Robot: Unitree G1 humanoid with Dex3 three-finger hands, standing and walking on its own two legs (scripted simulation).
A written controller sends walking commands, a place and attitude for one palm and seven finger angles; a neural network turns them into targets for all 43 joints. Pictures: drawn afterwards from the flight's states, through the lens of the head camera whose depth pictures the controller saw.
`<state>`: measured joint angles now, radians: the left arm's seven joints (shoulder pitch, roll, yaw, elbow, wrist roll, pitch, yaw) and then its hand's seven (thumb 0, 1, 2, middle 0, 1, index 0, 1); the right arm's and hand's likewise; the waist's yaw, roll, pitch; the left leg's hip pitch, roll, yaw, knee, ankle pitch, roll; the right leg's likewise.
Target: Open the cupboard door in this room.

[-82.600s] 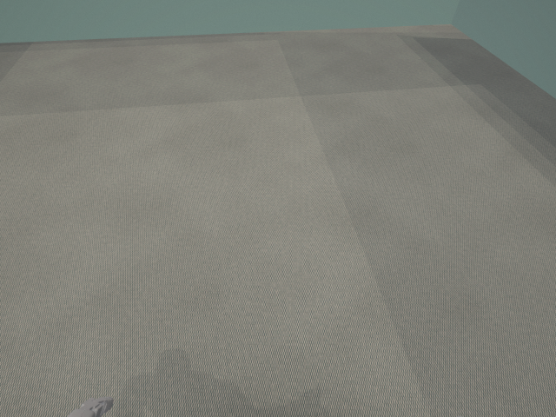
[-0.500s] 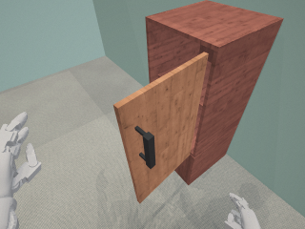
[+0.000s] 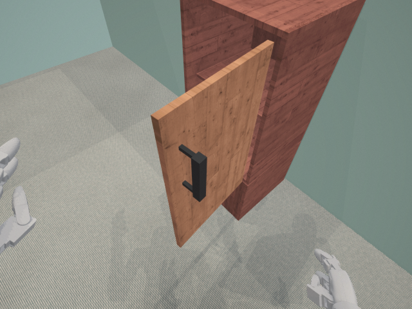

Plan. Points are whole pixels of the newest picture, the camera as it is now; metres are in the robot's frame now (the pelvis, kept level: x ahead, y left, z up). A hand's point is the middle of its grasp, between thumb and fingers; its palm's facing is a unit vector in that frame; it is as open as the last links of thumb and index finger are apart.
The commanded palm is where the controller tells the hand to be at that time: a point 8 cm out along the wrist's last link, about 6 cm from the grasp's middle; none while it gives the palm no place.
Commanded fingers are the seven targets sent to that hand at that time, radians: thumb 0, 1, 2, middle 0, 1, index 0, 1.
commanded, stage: step back with the hand held close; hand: left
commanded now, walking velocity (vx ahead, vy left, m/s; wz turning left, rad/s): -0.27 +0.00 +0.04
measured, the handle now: (192, 173) +0.38 +0.06 +0.03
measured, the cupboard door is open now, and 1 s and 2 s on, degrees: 97 97 97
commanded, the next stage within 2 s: stop stepping back and stand still in 0.74 s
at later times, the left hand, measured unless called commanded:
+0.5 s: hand out of the picture +0.08 +0.29 +0.15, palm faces +0.45 -0.78 -0.44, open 7.4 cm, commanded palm +0.02 +0.33 +0.17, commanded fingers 0.00 0.90 0.90 -0.20 -0.30 -0.20 -0.30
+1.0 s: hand out of the picture -0.01 +0.33 +0.16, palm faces +0.46 -0.81 -0.36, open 7.4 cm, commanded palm -0.10 +0.36 +0.17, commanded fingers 0.00 0.90 0.90 -0.20 -0.30 -0.20 -0.30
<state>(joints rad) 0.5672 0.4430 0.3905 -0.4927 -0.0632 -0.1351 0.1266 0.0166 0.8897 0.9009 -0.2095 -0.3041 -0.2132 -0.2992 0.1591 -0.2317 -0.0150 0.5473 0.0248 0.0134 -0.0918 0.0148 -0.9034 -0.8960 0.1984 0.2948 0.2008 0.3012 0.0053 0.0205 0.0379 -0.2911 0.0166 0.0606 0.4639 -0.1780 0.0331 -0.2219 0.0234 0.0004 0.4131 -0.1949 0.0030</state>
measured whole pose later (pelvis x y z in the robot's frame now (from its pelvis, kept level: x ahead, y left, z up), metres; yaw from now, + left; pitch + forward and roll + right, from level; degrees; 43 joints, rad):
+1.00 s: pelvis -0.23 +0.06 -0.02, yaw +1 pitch -1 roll -2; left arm 0.37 0.44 0.41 -0.47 -0.04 -0.18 0.14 0.01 0.89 0.90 -0.21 -0.30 -0.21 -0.30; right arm 0.18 -0.18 0.01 0.65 0.00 -0.13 -0.08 0.01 -0.90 -0.90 0.20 0.30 0.20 0.30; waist 0.02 -0.07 0.04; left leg -0.38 -0.03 0.04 0.59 -0.22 0.07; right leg -0.30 0.02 0.06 0.79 -0.50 0.01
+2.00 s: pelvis -0.31 +0.08 -0.02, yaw +2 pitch +0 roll +2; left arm 0.28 0.23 0.05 0.50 0.02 0.04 0.01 0.01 0.91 0.90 -0.19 -0.30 -0.20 -0.30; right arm 0.19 -0.25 0.00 0.78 -0.02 0.01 0.01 0.01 -0.90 -0.90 0.20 0.29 0.20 0.30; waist -0.03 0.05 0.01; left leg -0.35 0.02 0.06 0.67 -0.29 0.00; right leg -0.23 -0.04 -0.13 0.71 -0.48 -0.04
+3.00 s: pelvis -0.34 +0.11 +0.00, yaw -1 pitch -2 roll +0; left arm 0.30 0.12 0.00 1.16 0.00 0.00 0.03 0.00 0.91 0.90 -0.20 -0.30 -0.20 -0.30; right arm 0.31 -0.12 -0.01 1.16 -0.02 0.01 -0.03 0.01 -0.91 -0.90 0.20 0.29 0.20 0.30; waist -0.02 0.02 0.06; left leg -0.22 0.02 0.10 0.39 -0.14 0.02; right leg -0.11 -0.02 -0.10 0.42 -0.27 -0.02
